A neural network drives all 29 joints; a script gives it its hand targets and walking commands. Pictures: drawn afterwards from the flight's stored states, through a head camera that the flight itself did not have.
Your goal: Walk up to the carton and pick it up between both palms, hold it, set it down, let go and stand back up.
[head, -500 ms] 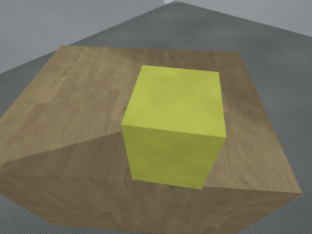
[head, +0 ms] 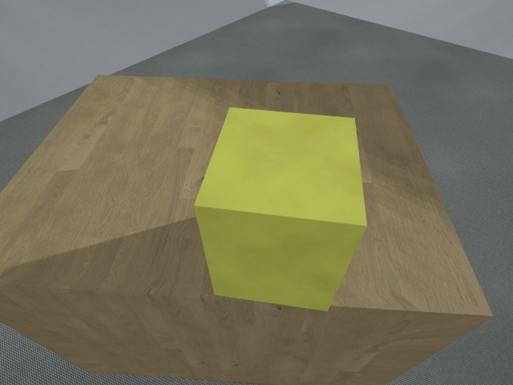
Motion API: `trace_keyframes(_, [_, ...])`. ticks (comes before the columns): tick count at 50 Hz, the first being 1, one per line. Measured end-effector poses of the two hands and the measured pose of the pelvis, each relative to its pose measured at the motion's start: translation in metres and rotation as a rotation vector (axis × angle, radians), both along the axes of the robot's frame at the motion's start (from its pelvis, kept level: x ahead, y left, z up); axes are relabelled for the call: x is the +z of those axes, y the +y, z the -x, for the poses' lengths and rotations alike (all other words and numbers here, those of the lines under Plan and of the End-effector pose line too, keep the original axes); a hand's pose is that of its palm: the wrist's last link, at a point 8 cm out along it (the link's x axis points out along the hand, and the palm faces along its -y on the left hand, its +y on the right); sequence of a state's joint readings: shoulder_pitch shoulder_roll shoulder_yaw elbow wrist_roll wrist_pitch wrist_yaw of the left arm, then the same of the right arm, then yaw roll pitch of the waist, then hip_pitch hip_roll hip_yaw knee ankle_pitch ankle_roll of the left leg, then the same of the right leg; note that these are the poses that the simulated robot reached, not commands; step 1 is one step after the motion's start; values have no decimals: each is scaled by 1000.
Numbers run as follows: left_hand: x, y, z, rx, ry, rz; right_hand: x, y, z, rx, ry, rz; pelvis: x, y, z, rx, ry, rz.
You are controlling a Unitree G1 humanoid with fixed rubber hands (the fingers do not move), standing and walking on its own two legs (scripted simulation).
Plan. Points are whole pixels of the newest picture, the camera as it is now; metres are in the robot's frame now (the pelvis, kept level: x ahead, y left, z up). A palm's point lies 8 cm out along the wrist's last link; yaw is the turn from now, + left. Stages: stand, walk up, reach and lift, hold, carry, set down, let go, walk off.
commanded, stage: stand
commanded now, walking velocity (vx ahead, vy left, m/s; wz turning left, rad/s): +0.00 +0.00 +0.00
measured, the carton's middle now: (280, 212) +0.37 -0.03 +0.07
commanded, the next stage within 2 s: none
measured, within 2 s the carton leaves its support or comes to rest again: neither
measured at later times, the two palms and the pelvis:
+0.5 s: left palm out of the picture +0.02 +0.25 -0.13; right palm out of the picture +0.03 -0.25 -0.13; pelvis +0.00 +0.00 +0.00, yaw +0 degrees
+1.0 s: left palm out of the picture +0.01 +0.25 -0.13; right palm out of the picture +0.02 -0.25 -0.13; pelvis +0.00 +0.00 +0.00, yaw -1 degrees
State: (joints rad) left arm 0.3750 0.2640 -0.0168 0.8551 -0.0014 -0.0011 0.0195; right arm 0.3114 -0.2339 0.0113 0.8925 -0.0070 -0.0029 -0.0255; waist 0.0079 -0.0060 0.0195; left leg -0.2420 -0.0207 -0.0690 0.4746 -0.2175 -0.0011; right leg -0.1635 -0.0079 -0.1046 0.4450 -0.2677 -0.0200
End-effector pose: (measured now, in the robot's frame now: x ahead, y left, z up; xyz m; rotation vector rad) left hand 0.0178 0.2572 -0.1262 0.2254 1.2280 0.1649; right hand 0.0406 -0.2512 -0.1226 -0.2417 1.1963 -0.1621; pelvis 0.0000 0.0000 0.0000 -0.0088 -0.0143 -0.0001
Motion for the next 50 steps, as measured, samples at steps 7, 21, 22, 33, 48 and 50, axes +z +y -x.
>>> trace_keyframes(7, [0,-2,0,1,5,2,-1,-1,2,-6,7,-1,0,-1,-1,-3,0,0])
trace_keyframes(21, [-1,-5,1,2,16,4,-3,0,8,-17,26,-5,1,-1,-1,-7,-1,-1])
trace_keyframes(22, [-1,-5,2,3,18,4,-3,0,9,-18,28,-5,1,-1,-1,-7,-1,-1])
trace_keyframes(33, [-2,-7,5,6,35,7,-5,0,15,-26,47,-6,1,-2,-1,-11,1,-1])
trace_keyframes(48, [-3,-10,7,10,51,12,-6,2,21,-38,66,-11,2,-2,-3,-16,1,-2])
trace_keyframes(50, [-3,-11,7,10,53,13,-7,3,21,-40,69,-13,2,-2,-3,-16,1,-2])
